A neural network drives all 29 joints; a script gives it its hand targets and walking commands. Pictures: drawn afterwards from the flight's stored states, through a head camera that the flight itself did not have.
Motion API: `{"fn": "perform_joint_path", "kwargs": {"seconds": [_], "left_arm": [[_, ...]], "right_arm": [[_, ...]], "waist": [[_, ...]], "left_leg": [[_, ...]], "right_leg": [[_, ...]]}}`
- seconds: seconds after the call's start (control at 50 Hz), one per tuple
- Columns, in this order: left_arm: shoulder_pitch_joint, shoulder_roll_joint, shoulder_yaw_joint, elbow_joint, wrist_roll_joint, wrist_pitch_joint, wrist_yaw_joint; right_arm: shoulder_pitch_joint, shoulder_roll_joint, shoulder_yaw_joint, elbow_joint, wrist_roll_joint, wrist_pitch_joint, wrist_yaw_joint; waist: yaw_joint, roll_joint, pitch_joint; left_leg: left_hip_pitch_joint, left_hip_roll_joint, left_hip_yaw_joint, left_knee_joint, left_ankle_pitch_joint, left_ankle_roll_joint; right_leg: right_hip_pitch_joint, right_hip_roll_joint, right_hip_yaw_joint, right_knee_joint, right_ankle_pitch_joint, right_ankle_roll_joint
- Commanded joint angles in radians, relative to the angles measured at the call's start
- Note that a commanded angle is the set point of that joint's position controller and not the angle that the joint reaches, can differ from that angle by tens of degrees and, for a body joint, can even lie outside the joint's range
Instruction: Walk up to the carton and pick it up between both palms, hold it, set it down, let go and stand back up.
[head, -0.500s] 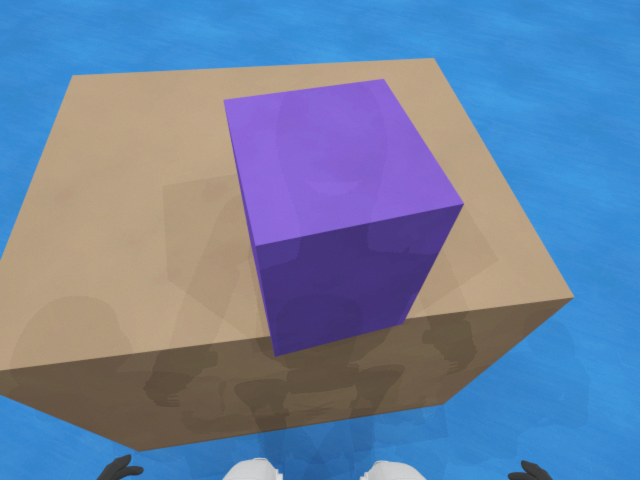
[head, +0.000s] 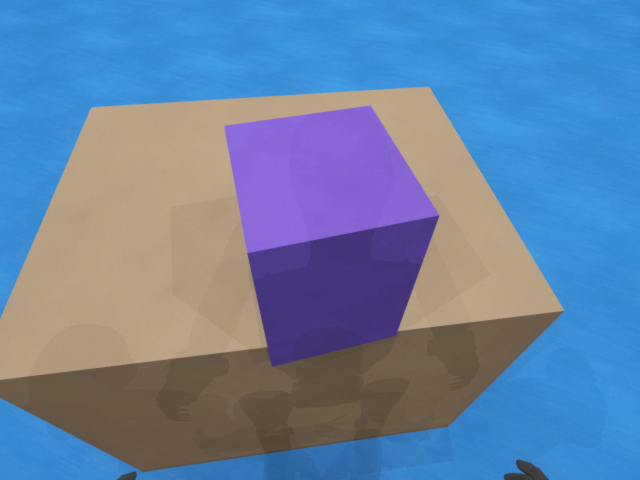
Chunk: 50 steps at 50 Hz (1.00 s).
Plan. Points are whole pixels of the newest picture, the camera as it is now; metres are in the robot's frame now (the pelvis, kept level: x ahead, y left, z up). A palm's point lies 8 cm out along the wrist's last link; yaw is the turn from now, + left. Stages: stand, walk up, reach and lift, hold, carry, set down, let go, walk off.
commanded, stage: stand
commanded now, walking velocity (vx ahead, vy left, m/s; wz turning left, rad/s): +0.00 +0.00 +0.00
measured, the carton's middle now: (319, 242) +0.40 +0.01 +0.07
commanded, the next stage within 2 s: walk up in 0.48 s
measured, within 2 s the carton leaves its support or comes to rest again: neither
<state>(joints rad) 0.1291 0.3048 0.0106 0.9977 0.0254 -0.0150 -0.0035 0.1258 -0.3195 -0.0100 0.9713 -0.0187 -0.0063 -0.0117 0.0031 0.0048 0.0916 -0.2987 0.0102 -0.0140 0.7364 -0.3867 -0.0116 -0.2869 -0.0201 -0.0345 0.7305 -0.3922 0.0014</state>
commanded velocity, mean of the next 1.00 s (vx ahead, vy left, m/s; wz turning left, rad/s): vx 0.00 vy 0.00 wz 0.00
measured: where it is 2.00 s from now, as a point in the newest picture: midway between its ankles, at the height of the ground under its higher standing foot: outside the picture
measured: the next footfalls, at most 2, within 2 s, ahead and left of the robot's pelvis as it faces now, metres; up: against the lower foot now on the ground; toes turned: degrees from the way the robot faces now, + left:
left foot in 1.34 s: +0.11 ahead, +0.07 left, +0.00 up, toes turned +13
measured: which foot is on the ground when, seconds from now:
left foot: down 0.00-0.96, up 0.98-1.00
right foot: down 0.00-1.00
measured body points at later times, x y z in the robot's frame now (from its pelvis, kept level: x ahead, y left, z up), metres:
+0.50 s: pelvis -0.01 +0.00 +0.02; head +0.00 +0.00 +0.47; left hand +0.09 +0.27 -0.12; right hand +0.07 -0.29 -0.11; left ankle +0.01 +0.13 -0.71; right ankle +0.00 -0.12 -0.71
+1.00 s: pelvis +0.02 -0.07 +0.00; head +0.04 -0.07 +0.45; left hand +0.08 +0.25 -0.12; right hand +0.03 -0.40 -0.12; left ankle +0.01 +0.12 -0.70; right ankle +0.05 -0.17 -0.72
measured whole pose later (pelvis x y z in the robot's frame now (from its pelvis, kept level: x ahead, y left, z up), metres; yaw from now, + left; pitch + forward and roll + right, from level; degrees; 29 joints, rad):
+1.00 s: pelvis +0.02 -0.07 +0.00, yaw +3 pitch -3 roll +1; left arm 0.19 0.37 0.11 0.96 0.05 0.00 -0.05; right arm 0.32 -0.40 -0.07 1.00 -0.04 -0.03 -0.03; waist -0.03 -0.01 0.10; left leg -0.30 0.03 -0.11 0.79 -0.45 -0.01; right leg -0.32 -0.02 -0.05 0.75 -0.35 -0.03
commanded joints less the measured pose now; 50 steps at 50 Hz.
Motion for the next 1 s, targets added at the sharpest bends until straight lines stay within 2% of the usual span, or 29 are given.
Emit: {"fn": "perform_joint_path", "kwargs": {"seconds": [0.0, 0.02, 0.14, 0.16, 0.22, 0.26, 0.38, 0.46, 0.48, 0.52, 0.58, 0.6, 0.62, 0.64, 0.66, 0.7, 0.72, 0.74, 0.76, 0.78, 0.82, 0.84, 0.86, 0.88, 0.9, 0.92, 0.94, 0.96, 0.98], "left_arm": [[-0.096, 0.233, 0.044, -0.062, -0.018, -0.022, 0.016], [-0.079, 0.246, 0.065, -0.063, -0.009, -0.026, 0.017], [-0.035, 0.206, 0.042, 0.002, -0.017, -0.016, 0.021], [-0.063, 0.207, 0.039, -0.014, -0.02, -0.022, 0.015], [-0.122, 0.267, 0.051, -0.008, -0.01, -0.016, 0.019], [-0.101, 0.221, 0.042, 0.014, -0.012, -0.016, 0.012], [-0.098, 0.224, 0.04, 0.044, -0.009, -0.025, 0.022], [-0.086, 0.236, 0.045, 0.057, -0.023, -0.01, 0.021], [-0.115, 0.22, 0.032, 0.049, -0.009, -0.022, 0.019], [-0.121, 0.237, 0.044, 0.053, -0.015, -0.016, 0.018], [-0.111, 0.236, 0.041, 0.063, -0.015, -0.016, 0.007], [-0.106, 0.24, 0.04, 0.077, -0.024, -0.016, 0.005], [-0.115, 0.234, 0.036, 0.068, -0.02, -0.024, 0.007], [-0.116, 0.24, 0.042, 0.081, -0.013, -0.015, 0.006], [-0.126, 0.286, 0.099, -0.003, 0.011, 0.003, -0.021], [-0.088, 0.256, 0.108, -0.02, 0.022, 0.031, -0.031], [-0.12, 0.267, 0.11, -0.061, 0.023, 0.033, -0.035], [-0.115, 0.238, 0.104, -0.082, 0.031, 0.034, -0.042], [-0.102, 0.244, 0.115, -0.108, 0.025, 0.026, -0.052], [-0.089, 0.256, 0.123, -0.126, 0.03, 0.016, -0.049], [0.013, 0.231, 0.124, -0.122, 0.015, 0.012, -0.056], [0.015, 0.25, 0.129, -0.111, 0.021, 0.007, -0.058], [0.102, 0.221, 0.138, -0.126, 0.021, 0.008, -0.055], [0.173, 0.227, 0.138, -0.074, 0.006, -0.002, -0.048], [0.259, 0.287, 0.157, -0.056, 0.015, -0.017, -0.033], [0.254, 0.366, 0.164, -0.084, 0.03, -0.017, -0.026], [0.126, 0.408, 0.177, -0.125, 0.029, -0.003, -0.026], [0.066, 0.425, 0.186, -0.144, 0.018, -0.003, -0.027], [0.04, 0.395, 0.185, -0.165, 0.011, -0.005, -0.023]], "right_arm": [[-0.03, -0.233, -0.048, -0.035, -0.004, -0.033, 0.002], [-0.069, -0.218, -0.057, -0.049, -0.004, -0.036, -0.008], [-0.038, -0.267, -0.056, 0.017, -0.004, -0.029, -0.01], [-0.059, -0.245, -0.055, 0.005, 0.008, -0.03, -0.013], [-0.052, -0.162, -0.026, 0.019, 0.007, -0.014, -0.006], [-0.07, -0.208, -0.039, 0.023, 0.003, -0.025, -0.005], [-0.085, -0.228, -0.053, 0.045, 0.005, -0.03, 0.005], [-0.072, -0.216, -0.042, 0.049, 0.007, -0.031, 0.0], [-0.072, -0.219, -0.053, 0.055, 0.012, -0.031, -0.003], [-0.04, -0.199, -0.036, 0.073, 0.001, -0.034, 0.001], [-0.084, -0.188, -0.033, 0.049, 0.005, -0.031, 0.003], [-0.065, -0.172, -0.021, 0.057, 0.009, -0.034, 0.01], [-0.045, -0.181, -0.024, 0.058, 0.008, -0.025, 0.003], [-0.087, -0.183, -0.027, 0.049, 0.013, -0.033, 0.001], [0.105, -0.308, -0.077, 0.052, -0.003, -0.049, -0.004], [0.197, -0.397, -0.125, 0.056, -0.01, -0.052, -0.02], [0.187, -0.414, -0.135, 0.041, -0.014, -0.058, -0.031], [0.206, -0.372, -0.133, 0.04, -0.028, -0.067, -0.038], [0.186, -0.379, -0.133, 0.022, -0.025, -0.075, -0.043], [0.201, -0.379, -0.131, -0.006, -0.024, -0.081, -0.044], [0.117, -0.379, -0.13, -0.049, -0.027, -0.088, -0.039], [0.131, -0.363, -0.131, -0.061, -0.023, -0.083, -0.032], [0.049, -0.36, -0.118, -0.098, -0.017, -0.074, -0.03], [-0.024, -0.302, -0.103, -0.127, -0.024, -0.065, -0.022], [-0.019, -0.19, -0.074, -0.14, -0.02, -0.057, -0.018], [0.038, -0.113, -0.042, -0.165, -0.016, -0.059, -0.03], [0.06, -0.203, -0.057, -0.148, -0.01, -0.051, -0.042], [0.1, -0.275, -0.083, -0.127, -0.013, -0.045, -0.036], [0.123, -0.302, -0.093, -0.105, -0.018, -0.049, -0.034]], "waist": [[-0.014, 0.03, -0.191], [0.0, -0.037, -0.182], [0.015, 0.033, -0.136], [0.02, -0.026, -0.135], [-0.018, -0.034, -0.119], [-0.001, -0.026, -0.064], [-0.002, 0.05, -0.079], [0.007, -0.047, -0.132], [-0.007, 0.028, -0.116], [0.005, -0.044, -0.057], [0.01, 0.052, -0.103], [0.003, -0.016, -0.107], [0.004, 0.036, -0.087], [-0.003, 0.007, -0.089], [-0.035, -0.056, -0.088], [-0.068, 0.091, -0.014], [-0.059, 0.113, 0.024], [-0.062, 0.042, 0.047], [-0.044, 0.075, 0.007], [-0.061, 0.039, -0.034], [0.0, 0.125, -0.083], [-0.012, 0.105, -0.084], [0.05, 0.16, -0.128], [0.108, 0.162, -0.136], [0.153, -0.038, -0.128], [0.15, -0.339, -0.098], [0.099, -0.221, -0.049], [0.072, -0.225, 0.022], [0.049, -0.189, 0.086]], "left_leg": [[0.085, 0.089, -0.063, -0.187, 0.354, 0.057], [0.082, 0.082, -0.074, -0.197, 0.371, 0.056], [0.034, 0.096, -0.067, -0.227, 0.308, 0.07], [0.075, 0.096, -0.075, -0.256, 0.315, 0.054], [0.067, 0.086, -0.06, -0.248, 0.208, 0.048], [0.042, 0.096, -0.081, -0.292, 0.167, 0.06], [0.081, 0.096, -0.082, -0.355, 0.224, 0.052], [0.125, 0.113, -0.071, -0.351, 0.332, 0.037], [0.146, 0.106, -0.05, -0.366, 0.31, 0.042], [0.108, 0.106, -0.084, -0.398, 0.265, 0.032], [0.138, 0.099, -0.063, -0.409, 0.228, 0.028], [0.125, 0.114, -0.087, -0.425, 0.195, 0.035], [0.1, 0.098, -0.073, -0.427, 0.196, 0.038], [0.142, 0.108, -0.076, -0.435, 0.174, 0.028], [0.122, 0.115, -0.183, -0.444, -0.165, 0.115], [0.198, 0.31, -0.528, -0.586, -0.47, 0.241], [0.204, 0.351, -0.539, -0.582, -0.398, 0.277], [0.174, 0.361, -0.548, -0.569, -0.312, 0.281], [0.227, 0.367, -0.528, -0.509, -0.174, 0.292], [0.214, 0.329, -0.472, -0.466, -0.04, 0.287], [0.179, 0.3, -0.384, -0.409, 0.084, 0.266], [0.127, 0.264, -0.342, -0.359, 0.181, 0.244], [0.045, 0.255, -0.303, -0.319, 0.112, 0.24], [-0.059, 0.137, -0.133, -0.169, 0.174, 0.172], [-0.206, -0.011, -0.034, 0.113, 0.16, 0.097], [-0.412, -0.151, 0.02, 0.27, -0.211, 0.045], [-0.396, -0.065, -0.077, 0.353, -0.25, 0.048], [-0.346, -0.005, -0.061, 0.392, -0.211, 0.047], [-0.348, 0.012, -0.069, 0.376, -0.201, 0.058]], "right_leg": [[0.08, -0.098, 0.111, -0.188, 0.317, -0.067], [0.084, -0.067, 0.068, -0.188, 0.342, -0.052], [0.128, -0.085, 0.086, -0.208, 0.325, -0.066], [0.088, -0.102, 0.103, -0.231, 0.31, -0.062], [0.052, -0.097, 0.129, -0.282, 0.187, -0.074], [0.045, -0.095, 0.122, -0.332, 0.12, -0.065], [0.097, -0.094, 0.115, -0.338, 0.257, -0.049], [0.165, -0.101, 0.113, -0.356, 0.327, -0.043], [0.134, -0.104, 0.117, -0.383, 0.323, -0.05], [0.119, -0.102, 0.121, -0.379, 0.243, -0.04], [0.12, -0.087, 0.091, -0.398, 0.216, -0.021], [0.145, -0.081, 0.087, -0.397, 0.165, -0.021], [0.158, -0.091, 0.1, -0.4, 0.178, -0.024], [0.116, -0.089, 0.115, -0.415, 0.177, -0.028], [0.044, -0.01, 0.007, -0.236, -0.129, -0.034], [-0.254, -0.005, 0.045, 0.07, -0.182, -0.023], [-0.325, -0.06, 0.109, 0.137, -0.123, -0.043], [-0.363, -0.062, 0.12, 0.148, -0.107, -0.039], [-0.356, -0.109, 0.153, 0.15, -0.082, -0.056], [-0.317, -0.08, 0.118, 0.093, -0.126, -0.041], [-0.218, -0.102, 0.125, 0.057, -0.086, -0.039], [-0.158, -0.072, 0.092, 0.031, -0.076, -0.035], [-0.034, -0.084, 0.081, -0.059, 0.028, -0.049], [0.153, -0.05, 0.025, -0.238, 0.074, -0.065], [0.263, -0.108, 0.149, -0.358, 0.055, -0.068], [0.277, -0.32, 0.486, -0.516, -0.051, -0.125], [0.155, -0.381, 0.583, -0.52, -0.173, -0.223], [0.01, -0.43, 0.583, -0.543, -0.327, -0.262], [-0.015, -0.396, 0.576, -0.523, -0.245, -0.259]]}}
